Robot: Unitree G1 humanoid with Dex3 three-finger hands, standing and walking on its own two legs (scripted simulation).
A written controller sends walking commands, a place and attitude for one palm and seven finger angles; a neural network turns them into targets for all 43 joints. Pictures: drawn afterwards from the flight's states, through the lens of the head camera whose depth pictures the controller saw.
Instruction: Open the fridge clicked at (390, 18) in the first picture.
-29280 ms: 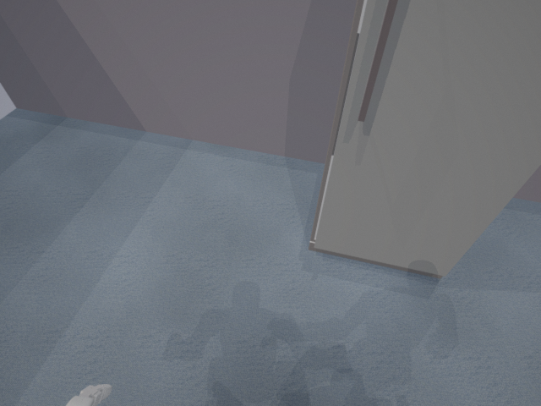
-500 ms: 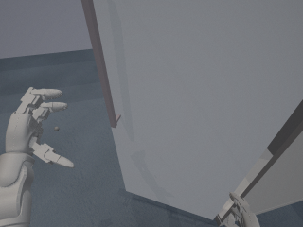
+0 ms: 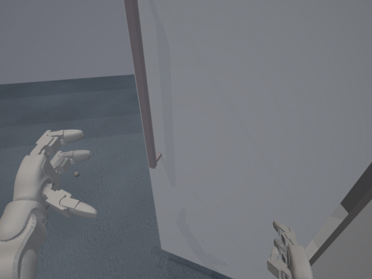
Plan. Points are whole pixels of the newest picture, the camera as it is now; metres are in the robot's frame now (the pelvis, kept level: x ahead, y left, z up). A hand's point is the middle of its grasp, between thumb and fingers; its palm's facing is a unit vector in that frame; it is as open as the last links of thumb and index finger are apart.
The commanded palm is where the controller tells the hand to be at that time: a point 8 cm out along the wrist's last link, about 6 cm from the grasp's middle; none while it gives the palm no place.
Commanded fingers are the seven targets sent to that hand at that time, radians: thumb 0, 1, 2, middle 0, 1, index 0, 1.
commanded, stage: draw the hand back to the body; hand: left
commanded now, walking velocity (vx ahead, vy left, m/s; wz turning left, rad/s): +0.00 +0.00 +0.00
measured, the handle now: (147, 91) +0.43 +0.17 +0.23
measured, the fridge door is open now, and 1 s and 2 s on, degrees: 58 58 58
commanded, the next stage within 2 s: step back with the hand held close in 1.12 s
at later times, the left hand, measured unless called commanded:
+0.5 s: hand (64, 179) +0.20 +0.26 +0.17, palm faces +0.43 -0.83 -0.35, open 11.2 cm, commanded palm +0.15 +0.29 +0.18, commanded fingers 0.00 0.50 0.71 -0.21 -0.53 -0.21 -0.53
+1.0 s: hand (53, 181) +0.20 +0.28 +0.17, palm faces +0.48 -0.81 -0.35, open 7.5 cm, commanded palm +0.15 +0.31 +0.18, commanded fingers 0.00 0.90 0.90 -0.20 -0.30 -0.20 -0.30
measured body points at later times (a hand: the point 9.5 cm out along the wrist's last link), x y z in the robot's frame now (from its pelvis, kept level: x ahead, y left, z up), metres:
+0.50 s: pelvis +0.00 +0.00 +0.01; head -0.03 -0.01 +0.46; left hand +0.17 +0.30 +0.19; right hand +0.16 -0.22 -0.08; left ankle +0.02 +0.14 -0.73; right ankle -0.01 -0.14 -0.73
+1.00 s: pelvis +0.00 +0.01 +0.01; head -0.03 +0.00 +0.46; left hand +0.17 +0.32 +0.19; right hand +0.19 -0.20 -0.06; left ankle +0.02 +0.14 -0.73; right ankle -0.01 -0.14 -0.73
